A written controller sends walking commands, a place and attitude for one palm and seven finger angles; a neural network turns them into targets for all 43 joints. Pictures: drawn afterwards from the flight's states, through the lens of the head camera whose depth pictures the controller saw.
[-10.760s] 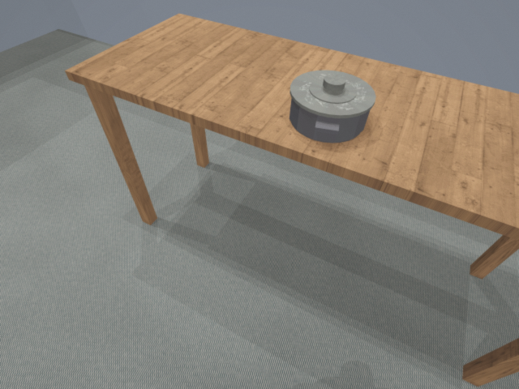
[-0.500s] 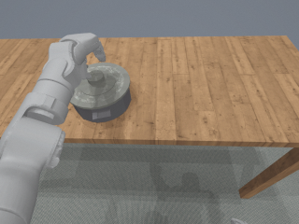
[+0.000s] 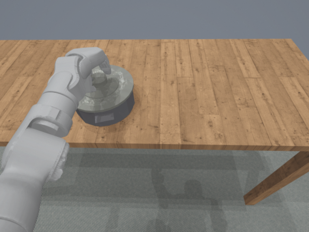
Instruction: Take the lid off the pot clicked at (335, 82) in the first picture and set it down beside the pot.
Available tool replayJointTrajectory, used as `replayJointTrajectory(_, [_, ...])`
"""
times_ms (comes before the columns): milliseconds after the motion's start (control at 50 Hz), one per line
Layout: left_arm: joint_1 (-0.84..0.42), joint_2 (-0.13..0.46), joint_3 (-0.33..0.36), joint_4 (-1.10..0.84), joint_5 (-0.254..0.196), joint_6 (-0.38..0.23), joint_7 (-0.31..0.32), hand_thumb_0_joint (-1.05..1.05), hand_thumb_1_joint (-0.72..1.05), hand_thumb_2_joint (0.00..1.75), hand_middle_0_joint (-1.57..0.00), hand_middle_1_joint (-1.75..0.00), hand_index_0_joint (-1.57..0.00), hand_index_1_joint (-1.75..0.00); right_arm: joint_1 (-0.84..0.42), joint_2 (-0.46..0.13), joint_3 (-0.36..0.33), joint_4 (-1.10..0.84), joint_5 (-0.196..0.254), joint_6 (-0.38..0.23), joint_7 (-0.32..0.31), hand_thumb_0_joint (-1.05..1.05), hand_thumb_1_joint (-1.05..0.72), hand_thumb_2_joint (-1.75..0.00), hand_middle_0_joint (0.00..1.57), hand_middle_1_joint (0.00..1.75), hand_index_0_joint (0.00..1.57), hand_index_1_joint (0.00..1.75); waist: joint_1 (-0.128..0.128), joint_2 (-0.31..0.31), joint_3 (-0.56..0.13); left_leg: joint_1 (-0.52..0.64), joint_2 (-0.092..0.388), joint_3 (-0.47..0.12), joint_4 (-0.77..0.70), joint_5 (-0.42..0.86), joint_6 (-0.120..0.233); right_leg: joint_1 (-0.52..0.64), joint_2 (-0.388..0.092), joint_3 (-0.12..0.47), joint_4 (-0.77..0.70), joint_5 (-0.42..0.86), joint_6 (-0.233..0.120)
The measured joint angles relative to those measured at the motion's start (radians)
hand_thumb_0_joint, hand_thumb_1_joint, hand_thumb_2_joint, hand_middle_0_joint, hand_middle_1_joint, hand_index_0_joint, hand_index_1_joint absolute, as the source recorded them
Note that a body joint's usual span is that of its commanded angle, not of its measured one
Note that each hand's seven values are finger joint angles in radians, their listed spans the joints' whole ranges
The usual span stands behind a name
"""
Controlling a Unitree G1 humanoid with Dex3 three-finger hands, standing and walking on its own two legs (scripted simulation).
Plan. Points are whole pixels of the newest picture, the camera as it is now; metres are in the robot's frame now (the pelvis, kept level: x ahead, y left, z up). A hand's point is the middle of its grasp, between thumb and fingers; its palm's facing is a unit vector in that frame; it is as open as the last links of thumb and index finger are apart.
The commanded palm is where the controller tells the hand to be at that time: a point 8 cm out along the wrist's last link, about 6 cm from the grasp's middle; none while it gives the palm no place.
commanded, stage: lower the open fingers around the knob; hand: left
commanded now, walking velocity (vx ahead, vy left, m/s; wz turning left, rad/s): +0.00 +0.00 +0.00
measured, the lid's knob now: (98, 79) +0.52 +0.15 +0.11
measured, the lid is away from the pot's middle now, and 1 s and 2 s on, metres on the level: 0.00 0.00 0.00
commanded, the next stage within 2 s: close the fingers and squeeze the knob in 0.28 s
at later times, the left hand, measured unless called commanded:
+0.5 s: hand (94, 81) +0.49 +0.14 +0.13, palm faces -0.39 -0.02 -0.92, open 10.4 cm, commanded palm +0.48 +0.15 +0.19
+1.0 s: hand (92, 82) +0.48 +0.15 +0.13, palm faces -0.39 -0.03 -0.92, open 8.8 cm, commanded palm +0.48 +0.15 +0.19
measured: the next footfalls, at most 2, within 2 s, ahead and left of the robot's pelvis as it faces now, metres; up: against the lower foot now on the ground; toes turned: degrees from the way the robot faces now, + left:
none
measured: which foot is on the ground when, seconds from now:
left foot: down 0.00-1.00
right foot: down 0.00-1.00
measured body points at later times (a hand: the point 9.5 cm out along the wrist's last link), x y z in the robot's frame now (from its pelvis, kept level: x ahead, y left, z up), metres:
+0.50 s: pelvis +0.00 +0.00 +0.00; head +0.05 -0.02 +0.45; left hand +0.50 +0.14 +0.18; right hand +0.05 -0.27 -0.13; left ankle +0.00 +0.08 -0.74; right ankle -0.02 -0.13 -0.74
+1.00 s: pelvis +0.01 +0.00 +0.00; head +0.05 -0.02 +0.45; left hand +0.50 +0.15 +0.18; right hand +0.07 -0.27 -0.13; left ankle +0.00 +0.08 -0.74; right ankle -0.02 -0.13 -0.74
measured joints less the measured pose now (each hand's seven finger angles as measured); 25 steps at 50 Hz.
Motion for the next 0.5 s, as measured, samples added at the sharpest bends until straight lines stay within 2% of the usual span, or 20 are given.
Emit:
replayJointTrajectory(400, [-0.007,0.002,-0.003,0.053,0.008,-0.011,0.013,0.00,-0.35,1.51,-0.82,-0.07,-0.82,-0.07,0.015,0.005,0.000,0.008,-0.003,0.010,-0.011,0.01,-0.90,-0.90,0.20,0.30,0.20,0.30,-0.012,0.003,-0.010,-0.025,0.005,0.005,0.013,-0.008,-0.001,-0.025,0.005,0.006,0.008,-0.003,-0.001])
replayJointTrajectory(500, [0.001,0.008,0.013,0.049,0.008,-0.022,0.013,0.00,-0.26,1.33,-0.72,-0.29,-0.72,-0.29,0.025,0.004,-0.002,0.012,-0.005,0.007,-0.014,0.01,-0.90,-0.90,0.20,0.30,0.20,0.30,-0.016,0.002,-0.010,-0.023,0.007,0.007,0.009,-0.010,-0.001,-0.023,0.008,0.009,0.002,-0.002,-0.002])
